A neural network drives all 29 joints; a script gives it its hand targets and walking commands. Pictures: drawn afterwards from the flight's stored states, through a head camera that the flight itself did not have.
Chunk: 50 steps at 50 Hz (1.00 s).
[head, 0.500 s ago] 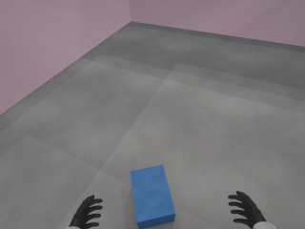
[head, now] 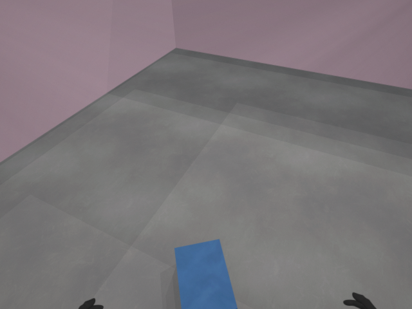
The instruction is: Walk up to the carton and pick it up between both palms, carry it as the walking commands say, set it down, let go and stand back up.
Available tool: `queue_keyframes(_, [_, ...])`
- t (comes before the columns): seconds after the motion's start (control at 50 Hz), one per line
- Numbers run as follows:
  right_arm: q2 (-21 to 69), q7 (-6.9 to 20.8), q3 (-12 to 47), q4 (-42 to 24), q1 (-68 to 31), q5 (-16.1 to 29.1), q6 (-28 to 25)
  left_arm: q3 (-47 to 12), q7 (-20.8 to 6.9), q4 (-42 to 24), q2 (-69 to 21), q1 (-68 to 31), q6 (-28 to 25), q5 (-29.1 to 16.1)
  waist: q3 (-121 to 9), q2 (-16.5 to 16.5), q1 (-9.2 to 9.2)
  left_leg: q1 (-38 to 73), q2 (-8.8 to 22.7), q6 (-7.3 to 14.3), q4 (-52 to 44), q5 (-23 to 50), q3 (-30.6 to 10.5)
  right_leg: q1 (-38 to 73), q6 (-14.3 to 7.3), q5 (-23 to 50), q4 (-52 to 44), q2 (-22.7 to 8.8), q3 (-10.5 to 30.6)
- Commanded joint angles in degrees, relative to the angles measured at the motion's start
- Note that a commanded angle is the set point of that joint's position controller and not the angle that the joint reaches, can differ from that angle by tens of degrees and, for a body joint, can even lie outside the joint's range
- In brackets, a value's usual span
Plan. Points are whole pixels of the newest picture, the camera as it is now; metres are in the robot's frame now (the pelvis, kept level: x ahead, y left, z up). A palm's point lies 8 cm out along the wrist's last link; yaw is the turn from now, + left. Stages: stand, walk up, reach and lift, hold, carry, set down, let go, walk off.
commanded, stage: stand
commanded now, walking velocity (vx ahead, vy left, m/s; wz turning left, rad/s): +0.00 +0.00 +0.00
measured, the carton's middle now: (203, 282) +0.43 +0.05 -0.69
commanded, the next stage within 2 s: none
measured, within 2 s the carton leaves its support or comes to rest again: neither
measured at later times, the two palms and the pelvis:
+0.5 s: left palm out of the picture +0.06 +0.29 -0.10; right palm out of the picture +0.06 -0.29 -0.10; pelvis -0.02 +0.00 +0.00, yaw +0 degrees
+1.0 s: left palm out of the picture +0.04 +0.29 -0.10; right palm out of the picture +0.02 -0.31 -0.11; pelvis -0.04 -0.01 +0.01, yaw +0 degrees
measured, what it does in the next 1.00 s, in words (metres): stands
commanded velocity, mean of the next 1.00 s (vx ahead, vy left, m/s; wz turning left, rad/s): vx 0.00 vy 0.00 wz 0.00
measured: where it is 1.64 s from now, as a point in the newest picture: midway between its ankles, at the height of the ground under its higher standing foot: outside the picture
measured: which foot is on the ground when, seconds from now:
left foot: down 0.00-1.00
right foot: down 0.00-1.00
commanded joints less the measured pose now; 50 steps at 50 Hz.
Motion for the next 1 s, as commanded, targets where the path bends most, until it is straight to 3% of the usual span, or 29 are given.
queue_keyframes(0.0, [-9.05,-0.4,-2.03,-3.79,-4.2,-0.03,-2.11,1.8,0.51,-3.88,8.22,-4.32,-2.28,0.03,-0.97,2.58,-0.11,0.98,5.72,0.2,-5.09,18.22,-5.93,-1.18,-0.5,14.56,-3.37,-4.92,4.44])
queue_keyframes(0.54, [-11.95,0.08,-0.44,7.91,-5.33,0.66,-2.61,-0.36,0.51,7.06,11.62,-5.06,-3.88,-0.76,3.15,0.73,-0.57,0.22,6.39,0.97,-9.61,6.36,-7.55,-4.08,-1.24,4.5,-8.53,-6.85,7.65])
queue_keyframes(0.98, [-13.09,-0.03,1.09,13.31,-5.18,1.17,-2.51,-1.22,0.31,12.61,12.91,-7.07,-3.99,-1.38,3.62,1.16,-0.51,0.64,6.82,0.96,-10.95,6.96,-7.76,-2.69,-1.22,4.28,-11.17,-7.64,7.88])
